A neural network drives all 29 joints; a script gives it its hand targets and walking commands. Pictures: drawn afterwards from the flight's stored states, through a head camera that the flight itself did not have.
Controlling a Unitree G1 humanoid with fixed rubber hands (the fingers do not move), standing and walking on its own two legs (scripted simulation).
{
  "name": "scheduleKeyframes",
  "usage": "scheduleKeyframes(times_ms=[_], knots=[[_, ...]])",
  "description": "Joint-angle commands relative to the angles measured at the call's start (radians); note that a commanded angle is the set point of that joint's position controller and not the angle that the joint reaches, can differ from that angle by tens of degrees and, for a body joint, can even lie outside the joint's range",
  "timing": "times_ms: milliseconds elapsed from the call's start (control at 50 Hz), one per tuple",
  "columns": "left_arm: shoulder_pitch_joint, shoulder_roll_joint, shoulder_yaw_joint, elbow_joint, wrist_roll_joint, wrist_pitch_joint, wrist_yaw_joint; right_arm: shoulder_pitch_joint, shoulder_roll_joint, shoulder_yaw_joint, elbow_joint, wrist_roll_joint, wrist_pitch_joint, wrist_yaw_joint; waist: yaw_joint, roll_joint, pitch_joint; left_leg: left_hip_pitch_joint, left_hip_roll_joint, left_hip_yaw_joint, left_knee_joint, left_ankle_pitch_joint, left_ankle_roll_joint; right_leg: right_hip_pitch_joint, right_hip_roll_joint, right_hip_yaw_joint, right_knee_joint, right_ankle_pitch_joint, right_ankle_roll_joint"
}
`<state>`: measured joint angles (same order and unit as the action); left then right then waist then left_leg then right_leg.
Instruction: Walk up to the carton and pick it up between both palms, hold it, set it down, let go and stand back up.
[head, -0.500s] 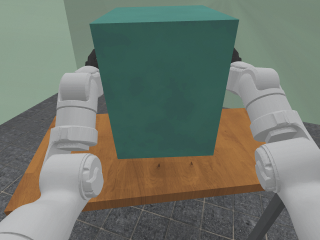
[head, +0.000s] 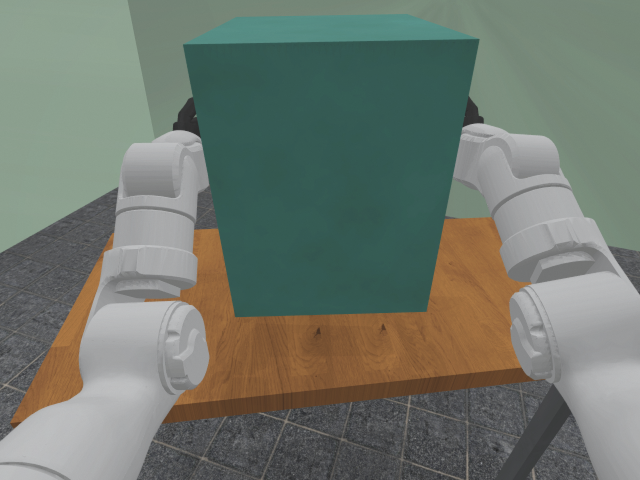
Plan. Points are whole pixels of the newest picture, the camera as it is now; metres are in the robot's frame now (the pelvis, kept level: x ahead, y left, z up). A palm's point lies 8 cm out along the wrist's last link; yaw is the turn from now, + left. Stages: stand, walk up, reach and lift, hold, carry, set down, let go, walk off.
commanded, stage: hold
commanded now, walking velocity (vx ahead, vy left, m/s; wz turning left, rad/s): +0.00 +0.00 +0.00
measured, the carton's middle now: (326, 156) +0.41 +0.00 +0.30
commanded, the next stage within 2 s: set down in 1.40 s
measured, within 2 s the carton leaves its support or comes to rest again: neither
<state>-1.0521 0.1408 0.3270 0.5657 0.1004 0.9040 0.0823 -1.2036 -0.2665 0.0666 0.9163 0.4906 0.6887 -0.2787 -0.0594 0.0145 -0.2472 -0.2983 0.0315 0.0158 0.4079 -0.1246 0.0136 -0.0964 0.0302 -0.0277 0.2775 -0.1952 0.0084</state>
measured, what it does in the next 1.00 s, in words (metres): stands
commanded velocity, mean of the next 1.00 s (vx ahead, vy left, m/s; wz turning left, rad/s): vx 0.00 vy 0.00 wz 0.00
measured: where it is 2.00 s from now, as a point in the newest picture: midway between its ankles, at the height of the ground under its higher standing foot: outside the picture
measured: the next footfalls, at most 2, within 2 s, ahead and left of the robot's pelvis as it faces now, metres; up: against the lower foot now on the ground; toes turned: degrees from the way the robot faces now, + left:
none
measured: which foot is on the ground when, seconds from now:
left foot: down 0.00-1.00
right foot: down 0.00-1.00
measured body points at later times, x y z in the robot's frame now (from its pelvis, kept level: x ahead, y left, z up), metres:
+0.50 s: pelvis +0.00 +0.00 +0.00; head -0.09 +0.02 +0.44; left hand +0.39 +0.16 +0.30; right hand +0.39 -0.15 +0.32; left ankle +0.06 +0.10 -0.75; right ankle -0.03 -0.12 -0.75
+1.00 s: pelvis +0.00 +0.00 +0.00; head -0.08 +0.02 +0.44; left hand +0.40 +0.16 +0.30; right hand +0.39 -0.16 +0.32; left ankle +0.06 +0.10 -0.75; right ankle -0.03 -0.12 -0.75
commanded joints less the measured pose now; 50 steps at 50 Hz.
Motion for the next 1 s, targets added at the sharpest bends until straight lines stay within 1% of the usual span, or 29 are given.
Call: scheduleKeyframes(times_ms=[0,40,80,100,180,220,240,260,300,340,380,420,460,500,520,540,600,640,680,740,760,800,820,860,880,900,920,960,980], knots=[[-0.934,-0.6,-0.344,-0.248,-0.19,-0.123,-0.154,-0.862,0.693,0.101,-0.365,0.172,-0.033,0.156,-0.014,0.048,-0.384,0.392,-0.039,-0.072,-0.007,0.183,-0.056,-0.102,0.052,0.052,-0.051,0.179,0.056],[-0.946,-0.61,-0.357,-0.275,-0.201,-0.126,-0.151,-0.868,0.692,0.094,-0.382,0.175,-0.039,0.16,-0.024,0.061,-0.422,0.418,-0.037,-0.077,0.008,0.215,-0.065,-0.107,0.054,0.049,-0.047,0.197,0.05],[-0.946,-0.607,-0.361,-0.287,-0.194,-0.12,-0.148,-0.848,0.686,0.094,-0.355,0.177,-0.033,0.16,-0.027,0.077,-0.401,0.411,-0.037,-0.079,0.01,0.226,-0.071,-0.111,0.054,0.051,-0.048,0.199,0.048],[-0.951,-0.612,-0.363,-0.283,-0.201,-0.119,-0.148,-0.849,0.68,0.092,-0.36,0.183,-0.033,0.162,-0.038,0.079,-0.413,0.418,-0.038,-0.08,0.013,0.223,-0.073,-0.114,0.053,0.047,-0.046,0.197,0.048],[-0.931,-0.607,-0.358,-0.294,-0.197,-0.115,-0.146,-0.862,0.687,0.108,-0.392,0.186,-0.036,0.162,-0.021,0.07,-0.426,0.413,-0.043,-0.077,0.013,0.231,-0.067,-0.097,0.053,0.05,-0.04,0.218,0.054],[-0.921,-0.592,-0.333,-0.252,-0.185,-0.111,-0.147,-0.871,0.69,0.114,-0.392,0.19,-0.034,0.159,-0.014,0.047,-0.388,0.397,-0.046,-0.074,0.007,0.217,-0.055,-0.093,0.046,0.055,-0.046,0.224,0.056],[-0.909,-0.582,-0.318,-0.233,-0.178,-0.113,-0.15,-0.862,0.686,0.11,-0.366,0.182,-0.03,0.16,-0.005,0.029,-0.371,0.39,-0.043,-0.072,-0.004,0.187,-0.051,-0.096,0.049,0.05,-0.047,0.201,0.06],[-0.899,-0.578,-0.317,-0.231,-0.172,-0.115,-0.152,-0.852,0.689,0.105,-0.348,0.176,-0.03,0.159,-0.003,0.031,-0.36,0.392,-0.044,-0.071,-0.01,0.178,-0.048,-0.101,0.048,0.052,-0.053,0.188,0.058],[-0.918,-0.602,-0.35,-0.268,-0.188,-0.121,-0.151,-0.862,0.702,0.118,-0.385,0.181,-0.04,0.161,-0.006,0.04,-0.413,0.406,-0.041,-0.073,0.004,0.21,-0.054,-0.087,0.054,0.056,-0.044,0.203,0.057],[-0.945,-0.629,-0.383,-0.309,-0.215,-0.126,-0.144,-0.877,0.705,0.121,-0.427,0.191,-0.044,0.159,-0.026,0.055,-0.457,0.434,-0.037,-0.084,0.024,0.268,-0.065,-0.096,0.057,0.048,-0.035,0.245,0.052],[-0.945,-0.62,-0.38,-0.332,-0.213,-0.122,-0.138,-0.871,0.702,0.124,-0.437,0.201,-0.038,0.156,-0.025,0.059,-0.458,0.456,-0.041,-0.084,0.031,0.286,-0.07,-0.109,0.059,0.048,-0.041,0.254,0.053],[-0.929,-0.595,-0.353,-0.301,-0.198,-0.115,-0.14,-0.837,0.687,0.112,-0.377,0.191,-0.027,0.158,-0.025,0.044,-0.402,0.431,-0.039,-0.081,0.014,0.243,-0.068,-0.113,0.058,0.048,-0.048,0.227,0.053],[-0.907,-0.597,-0.352,-0.276,-0.188,-0.107,-0.147,-0.839,0.685,0.111,-0.37,0.185,-0.025,0.161,-0.015,0.054,-0.373,0.399,-0.041,-0.076,-0.001,0.197,-0.059,-0.113,0.051,0.05,-0.05,0.194,0.054],[-0.909,-0.609,-0.361,-0.274,-0.199,-0.108,-0.148,-0.873,0.696,0.12,-0.412,0.193,-0.034,0.16,-0.014,0.049,-0.406,0.405,-0.041,-0.078,0.007,0.211,-0.06,-0.099,0.054,0.053,-0.042,0.214,0.052],[-0.926,-0.611,-0.365,-0.284,-0.201,-0.11,-0.147,-0.87,0.694,0.117,-0.395,0.188,-0.035,0.159,-0.02,0.057,-0.404,0.409,-0.04,-0.079,0.003,0.204,-0.062,-0.107,0.055,0.046,-0.046,0.203,0.051],[-0.918,-0.61,-0.355,-0.262,-0.196,-0.11,-0.147,-0.881,0.694,0.116,-0.405,0.194,-0.035,0.161,-0.011,0.065,-0.39,0.403,-0.041,-0.076,0.005,0.206,-0.063,-0.112,0.053,0.057,-0.05,0.201,0.049],[-0.918,-0.613,-0.365,-0.295,-0.201,-0.114,-0.145,-0.859,0.704,0.122,-0.407,0.192,-0.033,0.158,-0.018,0.055,-0.428,0.423,-0.045,-0.076,0.018,0.244,-0.061,-0.098,0.05,0.054,-0.041,0.242,0.056],[-0.933,-0.601,-0.358,-0.282,-0.196,-0.114,-0.149,-0.851,0.687,0.104,-0.379,0.183,-0.027,0.156,-0.03,0.056,-0.399,0.417,-0.043,-0.075,0.009,0.208,-0.062,-0.107,0.05,0.057,-0.051,0.205,0.056],[-0.914,-0.599,-0.347,-0.248,-0.19,-0.111,-0.153,-0.849,0.685,0.1,-0.361,0.182,-0.026,0.159,-0.023,0.054,-0.373,0.39,-0.042,-0.078,-0.006,0.174,-0.056,-0.118,0.049,0.052,-0.054,0.179,0.054],[-0.922,-0.606,-0.359,-0.252,-0.2,-0.117,-0.153,-0.876,0.699,0.111,-0.394,0.189,-0.032,0.16,-0.014,0.048,-0.413,0.396,-0.044,-0.075,0.007,0.209,-0.059,-0.105,0.052,0.056,-0.048,0.206,0.053],[-0.93,-0.617,-0.372,-0.267,-0.209,-0.12,-0.151,-0.882,0.697,0.115,-0.409,0.189,-0.035,0.159,-0.021,0.06,-0.435,0.407,-0.043,-0.078,0.014,0.227,-0.064,-0.101,0.054,0.055,-0.044,0.222,0.054],[-0.946,-0.62,-0.376,-0.286,-0.223,-0.123,-0.145,-0.884,0.694,0.115,-0.411,0.2,-0.035,0.16,-0.029,0.058,-0.45,0.427,-0.042,-0.083,0.018,0.234,-0.066,-0.106,0.056,0.053,-0.044,0.23,0.051],[-0.932,-0.603,-0.36,-0.277,-0.21,-0.121,-0.143,-0.873,0.698,0.118,-0.407,0.196,-0.033,0.158,-0.013,0.041,-0.425,0.417,-0.041,-0.083,0.017,0.242,-0.062,-0.11,0.057,0.048,-0.047,0.236,0.051],[-0.914,-0.6,-0.336,-0.251,-0.19,-0.116,-0.144,-0.859,0.686,0.105,-0.385,0.186,-0.027,0.156,-0.014,0.052,-0.386,0.421,-0.044,-0.077,0.01,0.221,-0.06,-0.117,0.051,0.056,-0.057,0.222,0.052],[-0.905,-0.596,-0.329,-0.233,-0.186,-0.113,-0.148,-0.858,0.685,0.107,-0.375,0.183,-0.027,0.156,-0.009,0.039,-0.377,0.41,-0.042,-0.077,0.005,0.215,-0.058,-0.11,0.052,0.051,-0.056,0.215,0.053],[-0.906,-0.59,-0.334,-0.252,-0.187,-0.115,-0.15,-0.859,0.692,0.113,-0.383,0.186,-0.026,0.155,-0.006,0.028,-0.406,0.41,-0.041,-0.077,0.008,0.233,-0.053,-0.1,0.051,0.059,-0.048,0.237,0.058],[-0.918,-0.603,-0.353,-0.276,-0.198,-0.117,-0.149,-0.87,0.699,0.125,-0.405,0.199,-0.03,0.155,-0.009,0.041,-0.426,0.423,-0.043,-0.077,0.014,0.252,-0.058,-0.097,0.053,0.055,-0.043,0.253,0.06],[-0.905,-0.601,-0.343,-0.275,-0.188,-0.112,-0.147,-0.855,0.69,0.125,-0.403,0.2,-0.027,0.152,-0.014,0.052,-0.408,0.431,-0.044,-0.076,0.019,0.26,-0.06,-0.098,0.05,0.058,-0.047,0.259,0.062],[-0.916,-0.599,-0.339,-0.276,-0.19,-0.113,-0.148,-0.866,0.696,0.127,-0.403,0.205,-0.026,0.153,-0.011,0.043,-0.409,0.43,-0.044,-0.077,0.022,0.258,-0.059,-0.1,0.052,0.058,-0.048,0.254,0.06]])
